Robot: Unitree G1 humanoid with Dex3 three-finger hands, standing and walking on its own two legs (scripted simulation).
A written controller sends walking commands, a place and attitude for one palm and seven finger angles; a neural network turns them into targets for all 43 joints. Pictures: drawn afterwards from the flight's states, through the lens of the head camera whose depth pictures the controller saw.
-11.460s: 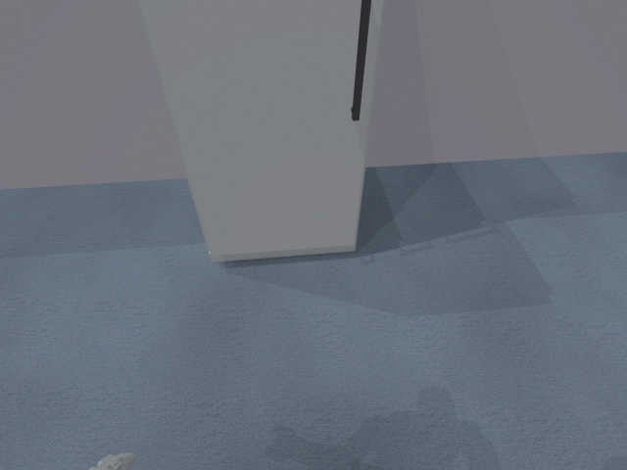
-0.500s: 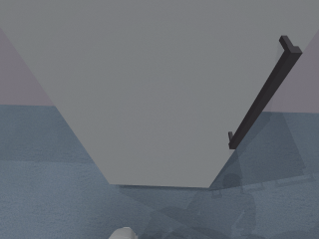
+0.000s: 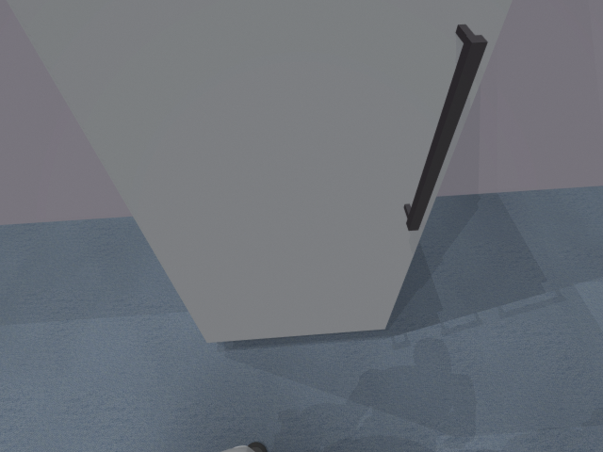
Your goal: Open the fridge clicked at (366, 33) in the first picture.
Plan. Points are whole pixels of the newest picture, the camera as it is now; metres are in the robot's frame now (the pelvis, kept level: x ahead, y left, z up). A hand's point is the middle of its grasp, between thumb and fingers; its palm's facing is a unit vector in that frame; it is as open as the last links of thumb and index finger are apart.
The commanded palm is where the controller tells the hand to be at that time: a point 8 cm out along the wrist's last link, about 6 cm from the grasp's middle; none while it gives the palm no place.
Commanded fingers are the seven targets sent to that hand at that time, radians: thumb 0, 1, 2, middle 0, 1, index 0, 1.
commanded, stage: shuffle to correct the standing spot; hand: right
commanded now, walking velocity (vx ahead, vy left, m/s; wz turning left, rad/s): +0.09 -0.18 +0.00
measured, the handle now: (433, 147) +0.53 -0.19 +0.10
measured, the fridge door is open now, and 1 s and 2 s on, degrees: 0 0 0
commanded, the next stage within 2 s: come to a stop and stand still in 0.76 s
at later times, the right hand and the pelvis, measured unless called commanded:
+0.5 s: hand out of the picture +0.02 -0.25 -0.16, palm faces -0.07 +0.98 -0.20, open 7.2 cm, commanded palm none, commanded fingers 0.00 -0.90 -0.90 0.20 0.30 0.20 0.30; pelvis -0.04 -0.08 +0.01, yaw +3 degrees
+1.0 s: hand (413, 427) +0.19 -0.16 -0.17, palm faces -0.02 +0.99 -0.14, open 7.4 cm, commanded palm none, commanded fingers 0.00 -0.90 -0.90 0.20 0.30 0.20 0.30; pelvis +0.09 -0.01 +0.00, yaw +1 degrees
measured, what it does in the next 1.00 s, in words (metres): steps on the spot: right foot, then left foot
